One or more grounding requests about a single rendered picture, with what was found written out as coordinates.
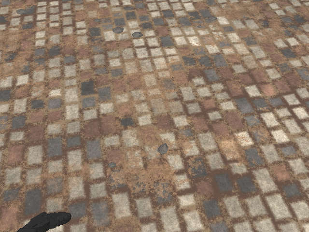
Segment robot left hand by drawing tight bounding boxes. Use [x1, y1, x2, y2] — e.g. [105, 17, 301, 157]
[16, 212, 71, 232]

